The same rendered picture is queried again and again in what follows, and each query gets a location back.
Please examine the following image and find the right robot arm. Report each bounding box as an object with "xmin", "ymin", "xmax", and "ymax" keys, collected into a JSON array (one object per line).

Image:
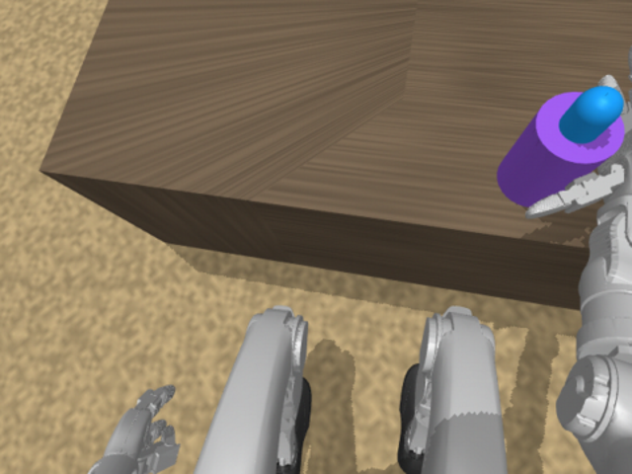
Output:
[{"xmin": 556, "ymin": 194, "xmax": 632, "ymax": 474}]

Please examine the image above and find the bottle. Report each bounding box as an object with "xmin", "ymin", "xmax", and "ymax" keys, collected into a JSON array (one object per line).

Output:
[{"xmin": 497, "ymin": 86, "xmax": 625, "ymax": 207}]

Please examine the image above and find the right robot foot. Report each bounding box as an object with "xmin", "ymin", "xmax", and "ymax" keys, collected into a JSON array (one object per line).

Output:
[{"xmin": 397, "ymin": 363, "xmax": 425, "ymax": 474}]

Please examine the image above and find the left robot arm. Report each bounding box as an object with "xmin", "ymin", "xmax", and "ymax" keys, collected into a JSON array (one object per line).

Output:
[{"xmin": 88, "ymin": 454, "xmax": 139, "ymax": 474}]

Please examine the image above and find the left robot hand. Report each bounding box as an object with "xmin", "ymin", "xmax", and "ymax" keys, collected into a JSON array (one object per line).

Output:
[{"xmin": 103, "ymin": 385, "xmax": 181, "ymax": 474}]

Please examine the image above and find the right robot hand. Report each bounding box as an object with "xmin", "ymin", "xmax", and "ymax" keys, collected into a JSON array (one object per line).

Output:
[{"xmin": 525, "ymin": 45, "xmax": 632, "ymax": 219}]

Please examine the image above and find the left robot foot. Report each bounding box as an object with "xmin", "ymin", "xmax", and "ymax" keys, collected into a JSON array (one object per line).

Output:
[{"xmin": 276, "ymin": 377, "xmax": 312, "ymax": 474}]

